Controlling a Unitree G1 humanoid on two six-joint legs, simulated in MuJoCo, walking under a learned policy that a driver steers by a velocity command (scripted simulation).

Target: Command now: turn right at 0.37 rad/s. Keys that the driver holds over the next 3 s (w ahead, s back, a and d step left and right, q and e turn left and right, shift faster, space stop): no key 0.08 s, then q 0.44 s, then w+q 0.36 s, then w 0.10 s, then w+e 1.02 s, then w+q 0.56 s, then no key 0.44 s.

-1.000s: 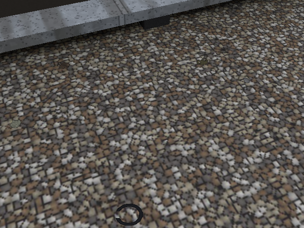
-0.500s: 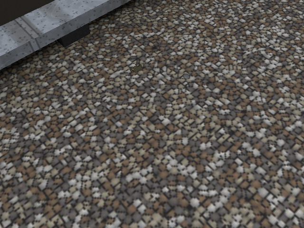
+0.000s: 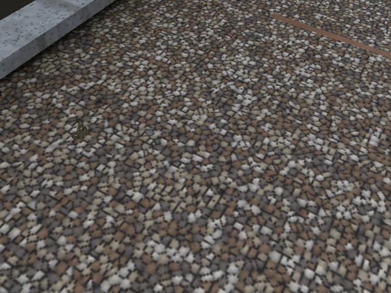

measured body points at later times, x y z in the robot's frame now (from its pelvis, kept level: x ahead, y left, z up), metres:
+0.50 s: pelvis -0.01 +0.00 -0.01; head +0.02 +0.02 +0.44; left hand +0.11 +0.29 -0.11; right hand +0.15 -0.27 -0.11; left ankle -0.03 +0.10 -0.72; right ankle -0.01 -0.15 -0.74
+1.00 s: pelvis +0.10 +0.04 +0.01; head +0.11 +0.07 +0.45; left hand +0.21 +0.36 -0.08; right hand +0.24 -0.22 -0.09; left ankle -0.02 +0.10 -0.74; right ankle +0.27 -0.06 -0.71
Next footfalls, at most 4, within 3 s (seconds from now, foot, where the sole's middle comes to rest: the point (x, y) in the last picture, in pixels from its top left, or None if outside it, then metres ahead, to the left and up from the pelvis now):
0.22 right None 0.02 -0.14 -0.78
0.54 left None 0.01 0.11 -0.78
1.08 right None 0.31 -0.02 -0.78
1.54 left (105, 280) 0.51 0.28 -0.78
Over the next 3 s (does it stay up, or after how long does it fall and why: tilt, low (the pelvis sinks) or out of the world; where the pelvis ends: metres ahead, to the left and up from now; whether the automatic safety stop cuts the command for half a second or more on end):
stays up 1.12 0.15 0.00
